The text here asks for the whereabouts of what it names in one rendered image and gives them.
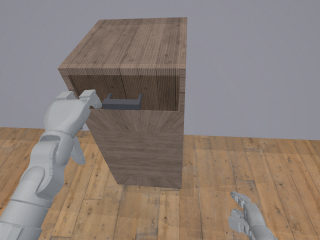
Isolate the drawer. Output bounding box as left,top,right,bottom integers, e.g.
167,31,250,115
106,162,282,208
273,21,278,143
68,75,180,111

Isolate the handle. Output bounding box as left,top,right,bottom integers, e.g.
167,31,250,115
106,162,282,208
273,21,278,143
102,93,143,111

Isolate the left robot forearm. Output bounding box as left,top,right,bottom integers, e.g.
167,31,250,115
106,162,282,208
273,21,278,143
0,130,75,240

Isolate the cabinet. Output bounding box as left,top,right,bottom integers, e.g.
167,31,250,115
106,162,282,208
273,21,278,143
57,17,188,189

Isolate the right robot forearm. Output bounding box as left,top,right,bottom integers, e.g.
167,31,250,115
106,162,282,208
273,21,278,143
248,224,278,240

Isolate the robot left hand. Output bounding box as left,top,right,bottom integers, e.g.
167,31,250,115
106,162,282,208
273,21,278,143
43,89,102,165

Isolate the robot right hand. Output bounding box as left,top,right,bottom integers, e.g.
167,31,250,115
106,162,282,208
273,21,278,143
228,191,266,237

